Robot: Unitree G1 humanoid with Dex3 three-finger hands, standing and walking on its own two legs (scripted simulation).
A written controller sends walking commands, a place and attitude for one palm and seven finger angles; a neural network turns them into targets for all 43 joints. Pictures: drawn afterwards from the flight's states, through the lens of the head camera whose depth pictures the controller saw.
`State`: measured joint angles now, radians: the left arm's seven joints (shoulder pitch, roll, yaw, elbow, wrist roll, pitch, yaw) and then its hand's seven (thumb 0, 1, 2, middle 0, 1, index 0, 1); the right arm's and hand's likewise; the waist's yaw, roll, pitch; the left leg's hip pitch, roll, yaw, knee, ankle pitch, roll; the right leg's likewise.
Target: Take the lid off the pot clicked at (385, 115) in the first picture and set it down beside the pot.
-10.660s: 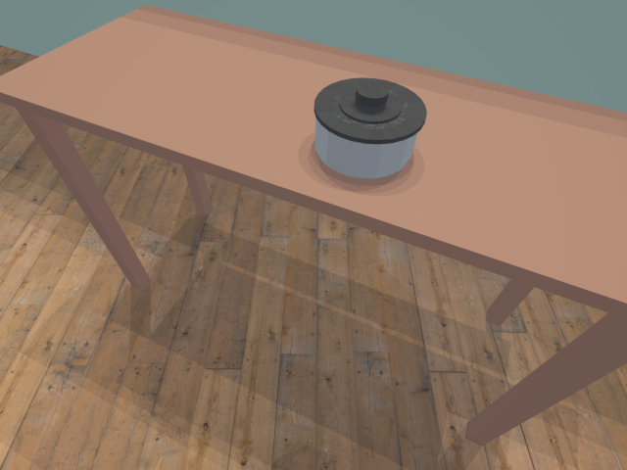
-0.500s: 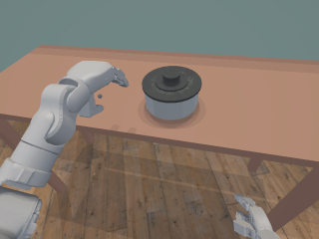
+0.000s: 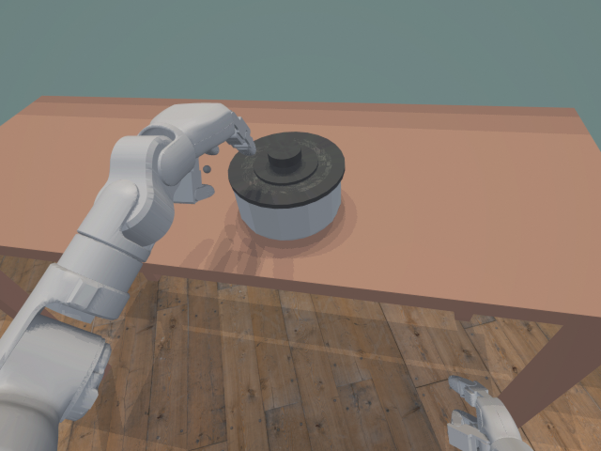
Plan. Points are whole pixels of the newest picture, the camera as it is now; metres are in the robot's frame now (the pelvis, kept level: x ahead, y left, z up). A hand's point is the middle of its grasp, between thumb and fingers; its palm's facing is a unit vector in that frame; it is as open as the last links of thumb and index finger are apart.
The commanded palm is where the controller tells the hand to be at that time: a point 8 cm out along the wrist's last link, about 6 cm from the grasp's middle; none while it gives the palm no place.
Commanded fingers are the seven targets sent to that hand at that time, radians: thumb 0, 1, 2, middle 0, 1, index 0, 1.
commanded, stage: move the open hand above the knob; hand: left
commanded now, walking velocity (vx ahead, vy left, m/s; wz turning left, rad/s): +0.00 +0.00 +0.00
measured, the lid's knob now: (284, 153) +0.51 +0.06 +0.14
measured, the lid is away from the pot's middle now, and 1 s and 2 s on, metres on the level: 0.00 0.00 0.00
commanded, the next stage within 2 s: lower the open fingers around the knob in 1.72 s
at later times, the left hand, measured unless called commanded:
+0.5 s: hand (257, 137) +0.46 +0.08 +0.20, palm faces -0.24 -0.02 -0.97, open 10.4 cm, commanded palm +0.47 +0.08 +0.27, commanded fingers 0.00 -0.39 1.58 -0.83 -0.08 -0.83 -0.08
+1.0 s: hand (262, 126) +0.49 +0.08 +0.20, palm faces -0.24 -0.05 -0.97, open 10.4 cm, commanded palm +0.47 +0.08 +0.27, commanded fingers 0.00 -0.39 1.58 -0.83 -0.08 -0.83 -0.08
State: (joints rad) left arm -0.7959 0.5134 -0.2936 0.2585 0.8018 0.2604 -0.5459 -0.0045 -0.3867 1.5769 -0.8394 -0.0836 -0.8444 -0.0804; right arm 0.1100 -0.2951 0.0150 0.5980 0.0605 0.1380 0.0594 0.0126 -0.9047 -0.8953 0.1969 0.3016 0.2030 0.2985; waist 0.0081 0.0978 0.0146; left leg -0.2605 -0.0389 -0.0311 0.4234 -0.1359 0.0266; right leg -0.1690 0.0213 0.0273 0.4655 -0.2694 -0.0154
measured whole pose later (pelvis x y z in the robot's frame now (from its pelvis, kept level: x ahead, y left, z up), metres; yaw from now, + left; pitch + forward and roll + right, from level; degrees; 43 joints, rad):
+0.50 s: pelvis +0.02 +0.00 +0.00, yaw -1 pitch +2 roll +0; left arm -1.06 0.39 -0.37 0.55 0.82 0.28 -0.51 0.00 -0.39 1.58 -0.84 -0.08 -0.84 -0.08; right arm 0.16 -0.28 0.01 0.63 0.06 0.16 0.07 0.01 -0.91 -0.90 0.20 0.30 0.20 0.30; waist -0.03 0.08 -0.01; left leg -0.31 -0.04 -0.02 0.45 -0.17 0.03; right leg -0.22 0.02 0.04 0.48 -0.30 -0.01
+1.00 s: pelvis +0.03 +0.02 +0.00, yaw -2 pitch +4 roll +0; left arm -1.15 0.34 -0.33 0.75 0.85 0.29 -0.45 0.00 -0.38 1.58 -0.84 -0.08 -0.84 -0.08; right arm 0.24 -0.26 -0.01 0.64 0.05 0.15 0.06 0.01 -0.91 -0.90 0.20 0.30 0.20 0.30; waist -0.06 0.07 -0.04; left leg -0.34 -0.05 0.01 0.44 -0.18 0.05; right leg -0.26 0.00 0.07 0.47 -0.29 0.01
